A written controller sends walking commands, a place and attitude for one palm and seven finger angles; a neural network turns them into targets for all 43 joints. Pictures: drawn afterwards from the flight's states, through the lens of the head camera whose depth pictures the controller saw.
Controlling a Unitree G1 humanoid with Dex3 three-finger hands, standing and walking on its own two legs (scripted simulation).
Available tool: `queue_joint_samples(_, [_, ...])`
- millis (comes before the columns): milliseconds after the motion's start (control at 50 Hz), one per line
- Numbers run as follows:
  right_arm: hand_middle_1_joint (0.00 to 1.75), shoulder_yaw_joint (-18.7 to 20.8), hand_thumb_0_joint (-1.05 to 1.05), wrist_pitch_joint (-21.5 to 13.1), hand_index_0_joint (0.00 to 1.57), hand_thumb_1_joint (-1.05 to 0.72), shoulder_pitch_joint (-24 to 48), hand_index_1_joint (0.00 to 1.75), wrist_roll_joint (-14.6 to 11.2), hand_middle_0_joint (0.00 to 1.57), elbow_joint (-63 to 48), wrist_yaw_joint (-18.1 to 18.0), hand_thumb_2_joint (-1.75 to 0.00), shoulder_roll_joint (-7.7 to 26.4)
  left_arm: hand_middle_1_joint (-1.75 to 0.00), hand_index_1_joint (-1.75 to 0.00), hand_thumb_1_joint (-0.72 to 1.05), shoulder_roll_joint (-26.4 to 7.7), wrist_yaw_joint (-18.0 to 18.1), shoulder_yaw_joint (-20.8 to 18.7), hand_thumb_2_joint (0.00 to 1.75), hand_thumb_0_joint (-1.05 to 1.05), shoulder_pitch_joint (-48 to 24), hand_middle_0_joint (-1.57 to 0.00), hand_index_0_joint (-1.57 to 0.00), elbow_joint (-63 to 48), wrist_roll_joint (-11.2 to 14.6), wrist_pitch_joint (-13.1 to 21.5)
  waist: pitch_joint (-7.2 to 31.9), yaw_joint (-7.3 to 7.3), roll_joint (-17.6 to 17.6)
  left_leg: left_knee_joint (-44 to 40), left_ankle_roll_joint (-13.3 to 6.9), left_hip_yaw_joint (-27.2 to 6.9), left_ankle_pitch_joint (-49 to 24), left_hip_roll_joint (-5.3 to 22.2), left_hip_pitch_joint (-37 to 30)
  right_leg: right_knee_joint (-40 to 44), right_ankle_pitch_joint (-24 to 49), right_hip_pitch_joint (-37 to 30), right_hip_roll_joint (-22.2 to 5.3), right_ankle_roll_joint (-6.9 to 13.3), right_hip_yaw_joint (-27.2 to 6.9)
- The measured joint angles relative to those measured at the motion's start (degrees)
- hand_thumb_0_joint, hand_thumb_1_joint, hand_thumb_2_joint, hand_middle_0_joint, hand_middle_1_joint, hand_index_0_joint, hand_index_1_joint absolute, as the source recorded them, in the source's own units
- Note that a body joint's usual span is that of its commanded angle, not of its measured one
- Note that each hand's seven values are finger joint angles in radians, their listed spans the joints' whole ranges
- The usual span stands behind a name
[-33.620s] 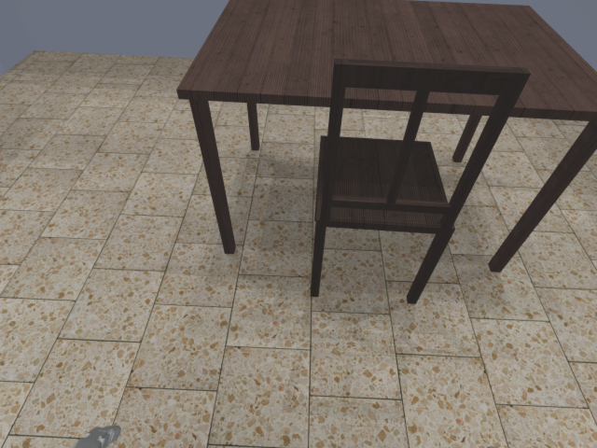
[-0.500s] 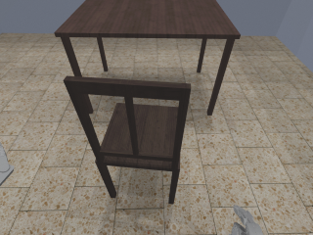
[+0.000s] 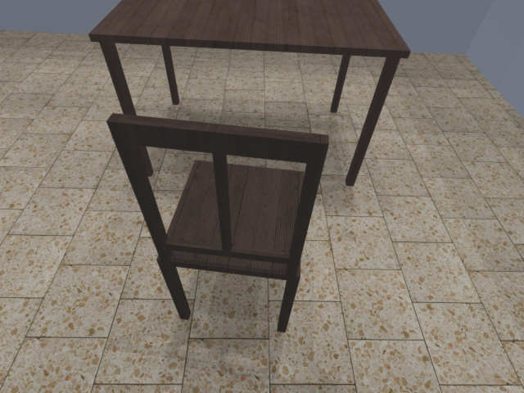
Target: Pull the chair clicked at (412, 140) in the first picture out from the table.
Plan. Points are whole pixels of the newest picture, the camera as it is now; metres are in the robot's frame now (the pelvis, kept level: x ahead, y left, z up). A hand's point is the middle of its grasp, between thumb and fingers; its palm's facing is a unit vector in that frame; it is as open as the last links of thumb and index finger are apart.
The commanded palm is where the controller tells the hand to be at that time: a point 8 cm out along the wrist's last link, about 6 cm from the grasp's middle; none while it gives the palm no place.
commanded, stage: let the arm hang, fingers relaxed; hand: left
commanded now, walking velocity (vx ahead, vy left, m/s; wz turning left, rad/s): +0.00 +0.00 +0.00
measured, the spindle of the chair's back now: (223, 207) +0.50 +0.11 -0.07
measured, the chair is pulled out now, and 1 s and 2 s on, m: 0.61 0.61 0.61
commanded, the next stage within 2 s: look to check the result in 0.60 s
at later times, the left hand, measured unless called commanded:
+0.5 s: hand out of the picture -0.02 +0.13 -0.17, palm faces +0.02 -0.99 -0.14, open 7.3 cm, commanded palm none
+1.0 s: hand out of the picture +0.00 +0.14 -0.17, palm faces +0.04 -0.98 -0.18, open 7.3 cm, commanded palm none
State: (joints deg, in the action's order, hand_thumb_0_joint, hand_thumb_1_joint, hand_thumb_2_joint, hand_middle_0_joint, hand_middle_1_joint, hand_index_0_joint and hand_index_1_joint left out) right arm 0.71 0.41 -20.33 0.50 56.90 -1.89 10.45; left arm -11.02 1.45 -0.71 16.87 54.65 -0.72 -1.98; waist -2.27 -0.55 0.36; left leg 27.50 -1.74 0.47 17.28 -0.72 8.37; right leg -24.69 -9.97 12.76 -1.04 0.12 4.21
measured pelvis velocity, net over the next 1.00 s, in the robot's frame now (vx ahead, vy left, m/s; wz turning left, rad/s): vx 0.01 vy -0.02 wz -0.01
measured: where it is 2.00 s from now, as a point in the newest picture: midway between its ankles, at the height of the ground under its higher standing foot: outside the picture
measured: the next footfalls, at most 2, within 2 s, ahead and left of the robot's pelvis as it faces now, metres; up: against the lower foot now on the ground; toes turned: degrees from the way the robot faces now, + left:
none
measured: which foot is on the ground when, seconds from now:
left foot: down 0.00-1.00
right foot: down 0.00-1.00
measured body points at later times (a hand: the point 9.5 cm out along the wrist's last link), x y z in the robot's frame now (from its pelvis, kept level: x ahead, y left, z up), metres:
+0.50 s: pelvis +0.01 -0.01 +0.00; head +0.01 -0.01 +0.45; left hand -0.02 +0.18 -0.16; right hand -0.04 -0.20 -0.16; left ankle -0.02 +0.10 -0.74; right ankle +0.04 -0.12 -0.74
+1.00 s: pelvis +0.01 -0.02 +0.00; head +0.02 -0.02 +0.45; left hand +0.00 +0.19 -0.16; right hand -0.03 -0.21 -0.16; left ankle -0.02 +0.10 -0.74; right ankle +0.04 -0.12 -0.74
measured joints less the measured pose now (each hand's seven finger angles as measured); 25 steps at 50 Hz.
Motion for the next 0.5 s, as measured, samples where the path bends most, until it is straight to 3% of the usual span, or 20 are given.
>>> queue_joint_samples(220, [0.30,-1.5,0.00,-0.4,0.19,-0.91,-1.8,0.30,-0.2,0.20,3.7,0.4,-0.90,-3.7,-0.29,-0.29,0.92,1.3,0.4,0.7,0.90,0.00,2.4,-0.20,-0.19,5.4,0.2,0.3,0.0,0.48,-2.3,-2.0,0.1,0.9,-1.0,-0.3,-0.8,-0.2,0.1,0.5,-0.2,0.2,-0.9])
queue_joint_samples(500, [0.30,-1.2,0.00,-1.3,0.19,-0.91,-1.6,0.30,-0.4,0.20,6.0,-0.5,-0.90,-5.3,-0.29,-0.29,0.92,6.1,0.7,1.6,0.90,0.01,2.8,-0.20,-0.20,8.2,0.1,1.1,0.2,0.64,-0.9,-2.0,0.8,1.0,-0.4,0.5,-1.2,-0.6,-0.7,0.5,0.6,0.8,-1.0])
